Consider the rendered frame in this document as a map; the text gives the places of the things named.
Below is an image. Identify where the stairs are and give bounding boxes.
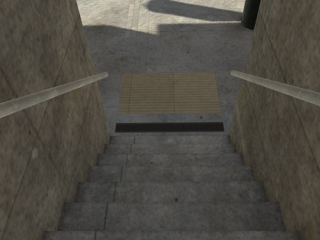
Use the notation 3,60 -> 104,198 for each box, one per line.
42,135 -> 302,240

